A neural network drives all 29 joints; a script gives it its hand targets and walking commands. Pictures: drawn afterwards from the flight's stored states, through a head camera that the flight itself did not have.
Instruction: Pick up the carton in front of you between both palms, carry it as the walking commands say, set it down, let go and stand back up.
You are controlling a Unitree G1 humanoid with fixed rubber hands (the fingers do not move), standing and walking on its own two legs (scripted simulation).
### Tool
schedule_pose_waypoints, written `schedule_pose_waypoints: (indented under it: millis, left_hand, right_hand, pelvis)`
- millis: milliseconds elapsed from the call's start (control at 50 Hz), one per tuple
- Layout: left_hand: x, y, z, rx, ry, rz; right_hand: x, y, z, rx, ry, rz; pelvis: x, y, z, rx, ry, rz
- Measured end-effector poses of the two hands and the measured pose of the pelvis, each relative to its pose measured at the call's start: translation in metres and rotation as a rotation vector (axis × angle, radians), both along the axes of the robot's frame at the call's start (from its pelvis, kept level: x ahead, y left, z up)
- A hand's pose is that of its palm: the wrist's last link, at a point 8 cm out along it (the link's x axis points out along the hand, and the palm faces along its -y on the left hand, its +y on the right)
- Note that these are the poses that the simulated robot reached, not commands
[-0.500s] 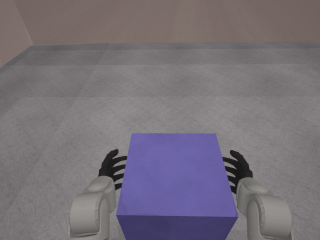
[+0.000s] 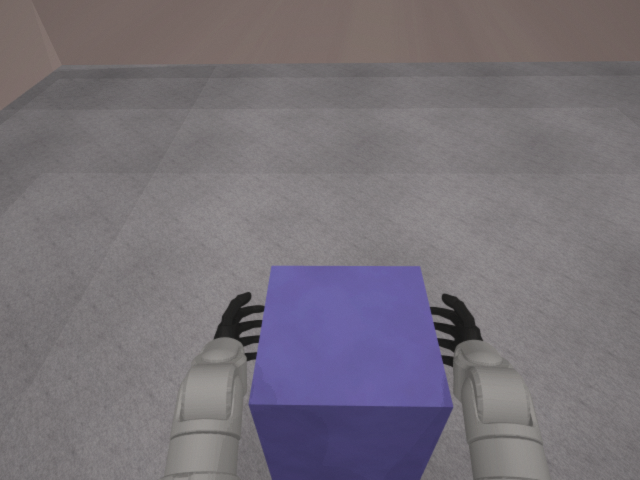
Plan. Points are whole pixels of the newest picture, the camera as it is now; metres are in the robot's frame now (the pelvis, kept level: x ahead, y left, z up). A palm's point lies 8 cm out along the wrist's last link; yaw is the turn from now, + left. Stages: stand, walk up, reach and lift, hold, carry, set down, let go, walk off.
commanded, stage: carry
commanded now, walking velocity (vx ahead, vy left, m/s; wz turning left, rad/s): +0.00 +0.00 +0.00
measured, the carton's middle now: (345, 376) +0.29 +0.00 -0.05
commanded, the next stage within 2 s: hold in 0.56 s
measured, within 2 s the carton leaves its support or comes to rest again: neither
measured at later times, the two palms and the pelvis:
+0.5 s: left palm (227, 343) +0.29 +0.15 +0.04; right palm (462, 344) +0.29 -0.15 +0.04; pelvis +0.00 +0.00 +0.00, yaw +0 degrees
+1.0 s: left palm (231, 343) +0.30 +0.15 +0.02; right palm (455, 339) +0.31 -0.15 +0.02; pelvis -0.05 -0.01 -0.01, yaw +2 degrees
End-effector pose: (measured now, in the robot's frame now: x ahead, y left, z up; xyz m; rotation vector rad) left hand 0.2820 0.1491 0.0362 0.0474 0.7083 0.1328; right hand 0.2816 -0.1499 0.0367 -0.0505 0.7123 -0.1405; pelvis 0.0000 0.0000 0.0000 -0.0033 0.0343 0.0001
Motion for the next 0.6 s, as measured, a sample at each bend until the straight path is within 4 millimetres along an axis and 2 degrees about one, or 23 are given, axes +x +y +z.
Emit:
schedule_pose_waypoints:
  millis: [120, 240, 600]
  left_hand:
    - [0.007, 0.001, -0.007, 0.0, -0.028, 0.001]
    - [0.01, 0.002, -0.001, -0.009, -0.066, 0.009]
    - [0.006, 0.004, 0.002, -0.006, -0.047, 0.009]
  right_hand:
    - [0.007, 0.001, -0.007, -0.003, -0.028, 0.004]
    - [0.011, 0.002, -0.001, 0.006, -0.066, -0.001]
    - [0.007, 0.003, 0.002, -0.001, -0.047, 0.007]
  pelvis:
    - [-0.003, 0.001, 0.0, 0.0, 0.0, 0.001]
    - [-0.003, 0.001, -0.001, 0.0, 0.003, 0.002]
    - [-0.001, 0.002, 0.001, 0.001, -0.038, 0.009]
